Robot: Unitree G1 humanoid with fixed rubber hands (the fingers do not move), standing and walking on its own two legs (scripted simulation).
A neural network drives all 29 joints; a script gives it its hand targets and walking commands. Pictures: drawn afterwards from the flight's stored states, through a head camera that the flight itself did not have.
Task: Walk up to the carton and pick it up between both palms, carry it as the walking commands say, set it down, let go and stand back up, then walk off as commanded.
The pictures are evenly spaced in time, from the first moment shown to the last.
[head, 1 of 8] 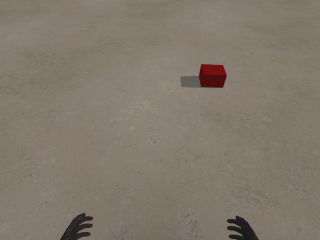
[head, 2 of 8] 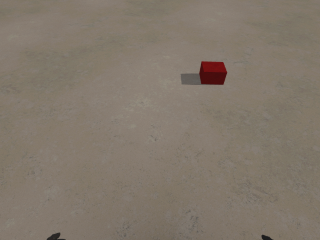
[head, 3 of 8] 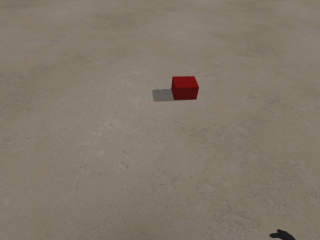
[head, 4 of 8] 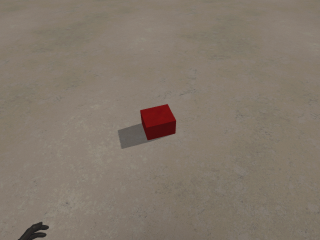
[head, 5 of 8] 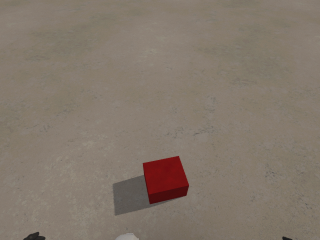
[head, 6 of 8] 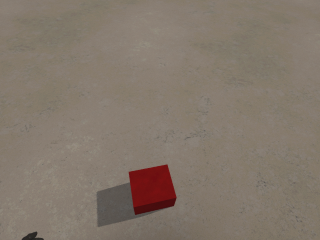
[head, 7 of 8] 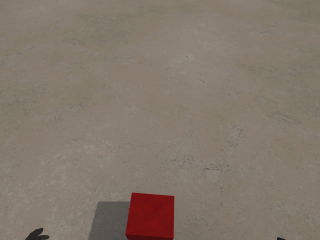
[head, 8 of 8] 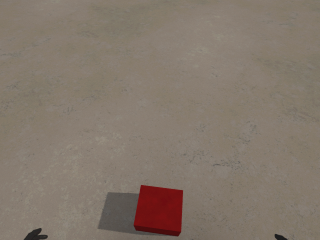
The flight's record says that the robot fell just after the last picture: no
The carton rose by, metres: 0.00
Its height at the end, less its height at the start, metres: +0.00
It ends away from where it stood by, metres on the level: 0.00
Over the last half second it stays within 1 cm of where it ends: yes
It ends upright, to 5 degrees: yes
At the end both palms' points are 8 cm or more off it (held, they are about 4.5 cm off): yes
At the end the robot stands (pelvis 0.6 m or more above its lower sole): yes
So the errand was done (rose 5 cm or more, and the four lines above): no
